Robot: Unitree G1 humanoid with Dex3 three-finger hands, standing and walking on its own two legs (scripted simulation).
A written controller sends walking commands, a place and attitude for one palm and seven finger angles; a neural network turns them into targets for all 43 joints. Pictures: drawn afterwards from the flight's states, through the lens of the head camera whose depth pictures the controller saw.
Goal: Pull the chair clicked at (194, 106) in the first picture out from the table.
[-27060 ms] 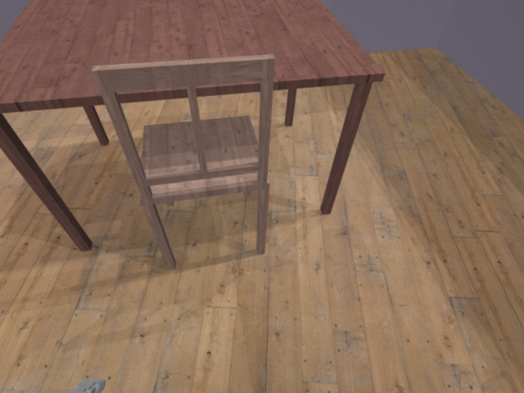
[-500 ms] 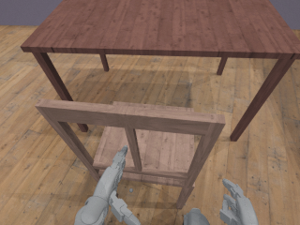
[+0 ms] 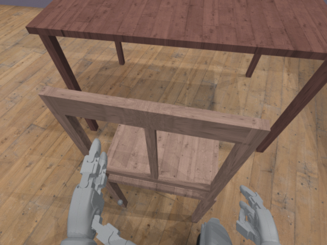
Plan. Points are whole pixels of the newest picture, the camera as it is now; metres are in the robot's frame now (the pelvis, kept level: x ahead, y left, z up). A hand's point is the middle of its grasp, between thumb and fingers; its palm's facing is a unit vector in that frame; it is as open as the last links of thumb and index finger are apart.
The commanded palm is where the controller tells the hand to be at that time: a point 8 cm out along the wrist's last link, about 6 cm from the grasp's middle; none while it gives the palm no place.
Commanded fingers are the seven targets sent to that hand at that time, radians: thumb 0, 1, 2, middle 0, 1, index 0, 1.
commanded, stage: draw the hand back to the body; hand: left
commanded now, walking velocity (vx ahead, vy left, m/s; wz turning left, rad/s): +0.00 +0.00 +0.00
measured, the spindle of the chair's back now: (153, 156) +0.33 +0.05 +0.01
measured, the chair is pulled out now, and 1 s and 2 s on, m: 0.30 0.30 0.30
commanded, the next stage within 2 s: step back with the hand held close in 1.36 s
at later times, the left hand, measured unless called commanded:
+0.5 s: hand (55, 203) +0.18 +0.18 +0.15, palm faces +0.23 -0.92 -0.32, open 15.9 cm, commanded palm +0.14 +0.23 +0.17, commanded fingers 0.00 0.07 0.50 -0.09 -0.13 -0.09 -0.13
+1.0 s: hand out of the picture +0.20 +0.26 +0.26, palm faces +0.49 -0.75 -0.45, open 9.2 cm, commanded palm +0.15 +0.30 +0.26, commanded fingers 0.00 0.90 0.90 -0.20 -0.30 -0.20 -0.30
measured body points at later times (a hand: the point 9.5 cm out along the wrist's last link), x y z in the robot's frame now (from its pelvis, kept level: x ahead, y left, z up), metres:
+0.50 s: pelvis +0.00 +0.00 +0.05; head +0.00 -0.02 +0.49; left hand +0.16 +0.23 +0.17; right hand +0.16 -0.24 -0.03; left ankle -0.14 +0.14 -0.65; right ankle +0.11 -0.17 -0.65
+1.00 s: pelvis +0.00 +0.00 +0.07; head +0.00 -0.02 +0.52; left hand +0.17 +0.29 +0.28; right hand +0.17 -0.23 -0.01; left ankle -0.14 +0.14 -0.65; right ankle +0.11 -0.17 -0.65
